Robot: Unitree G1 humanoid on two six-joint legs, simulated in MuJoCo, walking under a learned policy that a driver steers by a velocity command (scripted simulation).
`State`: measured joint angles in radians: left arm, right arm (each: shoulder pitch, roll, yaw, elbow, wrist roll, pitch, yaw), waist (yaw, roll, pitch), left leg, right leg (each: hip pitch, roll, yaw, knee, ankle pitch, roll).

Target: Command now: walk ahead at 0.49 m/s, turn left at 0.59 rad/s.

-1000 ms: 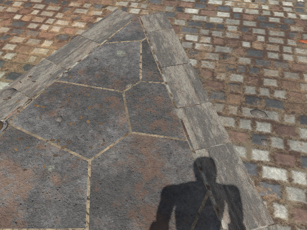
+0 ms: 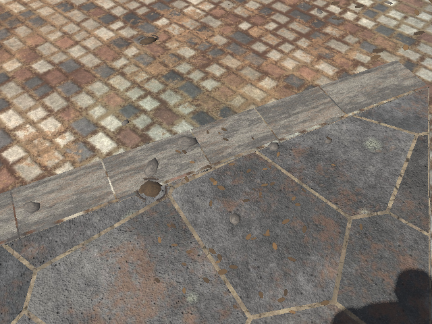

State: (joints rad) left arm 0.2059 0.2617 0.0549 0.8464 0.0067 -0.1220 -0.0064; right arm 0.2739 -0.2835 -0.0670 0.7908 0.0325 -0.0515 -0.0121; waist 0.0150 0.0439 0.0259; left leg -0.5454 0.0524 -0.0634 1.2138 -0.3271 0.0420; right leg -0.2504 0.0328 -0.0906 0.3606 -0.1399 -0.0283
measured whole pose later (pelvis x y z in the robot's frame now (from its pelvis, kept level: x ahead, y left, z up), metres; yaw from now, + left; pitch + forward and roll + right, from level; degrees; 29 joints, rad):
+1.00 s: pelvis +0.53 +0.01 -0.01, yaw -16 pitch +2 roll +0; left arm 0.21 0.28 0.08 0.77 -0.02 -0.06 -0.05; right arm 0.20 -0.27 -0.06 0.78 0.02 -0.12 -0.01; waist 0.01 0.01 0.06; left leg -0.42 0.07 -0.04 1.24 -0.38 0.00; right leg -0.38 0.09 -0.03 0.54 -0.19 -0.11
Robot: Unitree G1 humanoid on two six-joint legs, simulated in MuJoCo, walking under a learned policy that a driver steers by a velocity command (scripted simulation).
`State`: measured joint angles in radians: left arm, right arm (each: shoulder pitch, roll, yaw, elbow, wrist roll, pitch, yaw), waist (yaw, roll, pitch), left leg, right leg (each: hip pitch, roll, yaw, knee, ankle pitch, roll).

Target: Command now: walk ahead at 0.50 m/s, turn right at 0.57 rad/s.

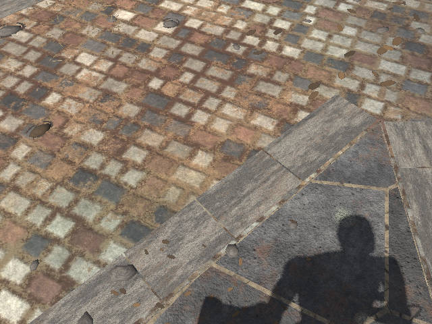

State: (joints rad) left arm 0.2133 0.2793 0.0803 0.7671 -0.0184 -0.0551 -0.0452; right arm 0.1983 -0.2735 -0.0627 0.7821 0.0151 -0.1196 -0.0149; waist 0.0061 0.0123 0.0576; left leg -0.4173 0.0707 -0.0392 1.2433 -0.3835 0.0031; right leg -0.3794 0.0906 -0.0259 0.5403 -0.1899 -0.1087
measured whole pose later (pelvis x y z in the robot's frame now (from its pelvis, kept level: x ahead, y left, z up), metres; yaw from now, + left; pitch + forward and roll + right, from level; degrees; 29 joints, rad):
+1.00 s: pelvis +0.53 -0.03 +0.01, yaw +4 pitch +2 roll -1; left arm 0.21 0.25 0.06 0.71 0.01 -0.10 -0.01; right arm 0.31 -0.31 -0.07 0.73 0.03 -0.03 0.00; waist 0.00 0.05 -0.01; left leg -0.52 0.02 -0.06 1.14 -0.35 0.01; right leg -0.24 0.02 -0.03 0.41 -0.20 -0.02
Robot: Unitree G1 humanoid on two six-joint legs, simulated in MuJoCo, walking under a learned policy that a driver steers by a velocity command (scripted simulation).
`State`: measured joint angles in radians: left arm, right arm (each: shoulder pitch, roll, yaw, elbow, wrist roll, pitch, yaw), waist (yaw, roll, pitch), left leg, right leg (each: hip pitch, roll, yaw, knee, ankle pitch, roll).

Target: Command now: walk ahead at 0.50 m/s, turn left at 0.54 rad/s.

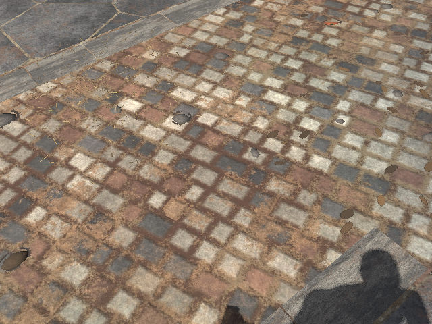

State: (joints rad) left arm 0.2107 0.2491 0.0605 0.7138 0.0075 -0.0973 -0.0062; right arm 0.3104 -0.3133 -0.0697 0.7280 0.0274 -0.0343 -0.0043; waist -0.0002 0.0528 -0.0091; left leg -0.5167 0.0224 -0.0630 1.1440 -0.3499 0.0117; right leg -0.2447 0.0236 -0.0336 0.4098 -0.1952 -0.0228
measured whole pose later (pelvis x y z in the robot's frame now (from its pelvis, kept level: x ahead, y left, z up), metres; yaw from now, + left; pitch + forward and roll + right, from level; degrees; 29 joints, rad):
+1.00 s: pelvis +0.25 +0.02 +0.00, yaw -6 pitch +3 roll +3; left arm 0.22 0.29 0.07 0.73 -0.01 0.01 0.02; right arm 0.07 -0.32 -0.09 0.78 0.00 0.02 -0.04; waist 0.01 0.03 0.04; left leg -0.56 -0.01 -0.02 1.08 -0.40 -0.06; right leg -0.28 0.02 0.04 0.47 -0.23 -0.05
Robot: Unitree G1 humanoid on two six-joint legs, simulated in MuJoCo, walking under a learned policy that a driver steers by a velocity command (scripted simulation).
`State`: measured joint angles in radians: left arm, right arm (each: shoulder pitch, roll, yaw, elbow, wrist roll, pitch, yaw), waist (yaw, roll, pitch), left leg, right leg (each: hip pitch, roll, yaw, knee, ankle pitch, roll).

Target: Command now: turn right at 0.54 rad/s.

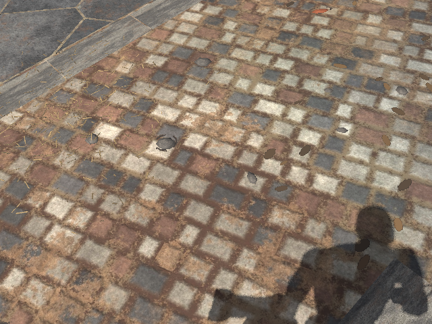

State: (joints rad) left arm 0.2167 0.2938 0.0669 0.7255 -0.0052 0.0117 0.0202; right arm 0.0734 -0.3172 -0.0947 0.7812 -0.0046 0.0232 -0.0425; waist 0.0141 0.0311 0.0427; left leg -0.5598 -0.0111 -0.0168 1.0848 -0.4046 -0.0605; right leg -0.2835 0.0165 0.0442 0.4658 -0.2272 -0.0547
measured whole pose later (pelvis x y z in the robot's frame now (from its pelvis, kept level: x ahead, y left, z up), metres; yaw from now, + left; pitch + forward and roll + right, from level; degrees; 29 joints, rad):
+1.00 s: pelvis +0.10 +0.07 -0.02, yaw +3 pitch +2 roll -2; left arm 0.37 0.32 0.09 0.79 -0.02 -0.05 0.01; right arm 0.10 -0.31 -0.05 0.71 0.03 -0.01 0.05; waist 0.07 0.00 0.01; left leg -0.45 0.04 0.05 0.64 -0.26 0.04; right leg 0.01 -0.09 -0.12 0.39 -0.41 0.08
